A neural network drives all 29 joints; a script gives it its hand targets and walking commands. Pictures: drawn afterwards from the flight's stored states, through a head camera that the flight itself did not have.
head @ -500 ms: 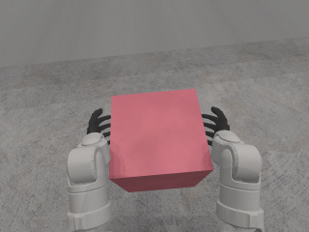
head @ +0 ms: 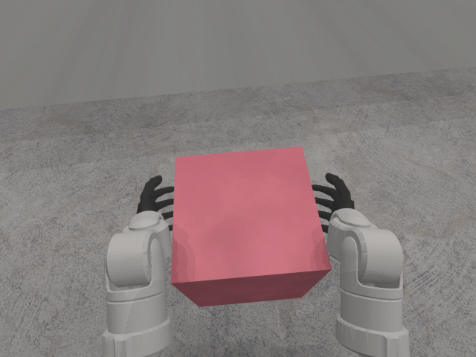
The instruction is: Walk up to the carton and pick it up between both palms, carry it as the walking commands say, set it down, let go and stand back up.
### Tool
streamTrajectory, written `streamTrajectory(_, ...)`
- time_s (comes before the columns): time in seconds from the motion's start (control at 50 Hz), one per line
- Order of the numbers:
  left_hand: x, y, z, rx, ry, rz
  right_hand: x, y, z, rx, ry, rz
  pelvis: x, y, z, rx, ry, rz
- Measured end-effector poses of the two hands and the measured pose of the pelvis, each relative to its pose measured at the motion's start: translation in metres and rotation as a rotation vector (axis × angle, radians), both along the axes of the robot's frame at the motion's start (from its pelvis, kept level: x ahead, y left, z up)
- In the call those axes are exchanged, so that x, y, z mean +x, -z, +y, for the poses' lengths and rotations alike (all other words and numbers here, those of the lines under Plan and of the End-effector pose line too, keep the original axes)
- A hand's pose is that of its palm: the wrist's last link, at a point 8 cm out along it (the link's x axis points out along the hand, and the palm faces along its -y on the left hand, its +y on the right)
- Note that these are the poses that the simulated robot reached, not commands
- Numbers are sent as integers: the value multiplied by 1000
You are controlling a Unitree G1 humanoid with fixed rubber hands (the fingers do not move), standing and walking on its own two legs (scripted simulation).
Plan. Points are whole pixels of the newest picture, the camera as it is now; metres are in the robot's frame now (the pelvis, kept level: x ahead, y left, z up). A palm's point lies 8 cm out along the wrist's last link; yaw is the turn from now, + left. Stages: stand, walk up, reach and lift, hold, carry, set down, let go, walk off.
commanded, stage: carry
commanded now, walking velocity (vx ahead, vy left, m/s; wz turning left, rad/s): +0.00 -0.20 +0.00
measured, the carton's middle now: (245, 235) +0.33 +0.02 +0.01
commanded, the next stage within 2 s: none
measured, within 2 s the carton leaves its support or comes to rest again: neither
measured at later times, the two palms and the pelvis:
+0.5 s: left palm (180, 251) +0.24 +0.11 +0.10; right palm (381, 244) +0.26 -0.18 +0.11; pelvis -0.04 -0.06 +0.00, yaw +1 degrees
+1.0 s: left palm (220, 284) +0.19 +0.05 +0.12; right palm (434, 274) +0.22 -0.24 +0.11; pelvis -0.08 -0.12 +0.00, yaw +4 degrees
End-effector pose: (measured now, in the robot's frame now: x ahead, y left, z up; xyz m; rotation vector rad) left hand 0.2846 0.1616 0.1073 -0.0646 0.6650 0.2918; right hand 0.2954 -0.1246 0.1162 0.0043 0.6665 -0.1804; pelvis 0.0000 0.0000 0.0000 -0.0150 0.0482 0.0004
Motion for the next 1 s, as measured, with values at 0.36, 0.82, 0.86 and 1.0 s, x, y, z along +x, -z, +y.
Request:
streamTrajectory(0.36,-42,4,-9,-11,-37,15,-29,-1,-8,-20,-50,12,-30,-2,-22,-14,-43,-6)
streamTrajectory(0.82,-73,-4,-110,57,-39,19,-58,14,-109,35,-53,24,-58,2,-117,55,-61,-34)
streamTrajectory(0.86,-78,-5,-112,58,-43,16,-62,13,-110,36,-57,21,-61,2,-120,56,-65,-38)
streamTrajectory(1.0,-94,-10,-113,59,-47,16,-76,9,-111,37,-60,20,-77,-2,-122,57,-70,-28)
